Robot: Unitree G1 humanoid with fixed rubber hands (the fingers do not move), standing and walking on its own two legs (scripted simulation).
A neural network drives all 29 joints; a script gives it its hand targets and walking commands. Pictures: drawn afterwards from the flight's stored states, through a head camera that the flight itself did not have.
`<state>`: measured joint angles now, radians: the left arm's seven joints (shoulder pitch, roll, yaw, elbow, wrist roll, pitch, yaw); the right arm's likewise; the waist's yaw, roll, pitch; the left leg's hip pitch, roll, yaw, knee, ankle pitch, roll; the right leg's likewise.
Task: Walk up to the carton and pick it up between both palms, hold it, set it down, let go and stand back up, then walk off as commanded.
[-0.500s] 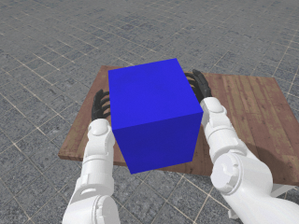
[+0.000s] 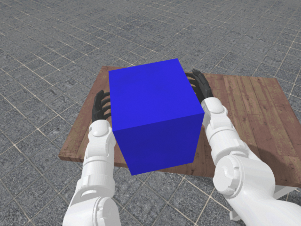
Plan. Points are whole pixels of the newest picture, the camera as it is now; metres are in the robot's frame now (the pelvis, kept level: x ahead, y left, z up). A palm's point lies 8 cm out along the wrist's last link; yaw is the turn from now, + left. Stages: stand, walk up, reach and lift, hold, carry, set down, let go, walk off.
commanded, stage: reach and lift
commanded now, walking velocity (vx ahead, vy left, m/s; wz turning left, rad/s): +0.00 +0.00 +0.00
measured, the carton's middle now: (153, 119) +0.42 +0.06 +0.05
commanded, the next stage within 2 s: none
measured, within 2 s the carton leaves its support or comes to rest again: neither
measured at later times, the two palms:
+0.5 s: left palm (99, 117) +0.35 +0.20 +0.11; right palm (208, 102) +0.43 -0.08 +0.13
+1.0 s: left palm (94, 106) +0.35 +0.20 +0.15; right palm (215, 98) +0.40 -0.09 +0.17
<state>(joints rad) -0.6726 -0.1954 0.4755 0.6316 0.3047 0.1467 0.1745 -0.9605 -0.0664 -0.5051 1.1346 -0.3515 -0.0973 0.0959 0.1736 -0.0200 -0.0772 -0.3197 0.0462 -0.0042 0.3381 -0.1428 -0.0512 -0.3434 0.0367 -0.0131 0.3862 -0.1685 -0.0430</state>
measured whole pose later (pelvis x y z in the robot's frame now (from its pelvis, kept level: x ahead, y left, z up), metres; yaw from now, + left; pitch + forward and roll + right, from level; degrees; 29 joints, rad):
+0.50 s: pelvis -0.01 +0.00 +0.00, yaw +0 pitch +5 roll +1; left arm -0.71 -0.16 0.48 0.63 0.30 0.24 0.14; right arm -0.93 -0.07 -0.34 1.13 -0.20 -0.07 -0.01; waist 0.14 -0.02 -0.08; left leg -0.29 0.05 0.00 0.34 -0.13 -0.05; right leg -0.32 0.04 -0.01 0.38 -0.15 -0.04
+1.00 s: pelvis -0.01 +0.01 +0.00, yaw +0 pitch -2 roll +0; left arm -0.75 -0.11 0.47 0.63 0.30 0.39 0.09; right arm -0.93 -0.04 -0.31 1.12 -0.12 0.05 -0.07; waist 0.08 -0.04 -0.07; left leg -0.15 0.03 0.00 0.34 -0.15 -0.04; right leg -0.17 0.02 -0.01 0.38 -0.17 -0.04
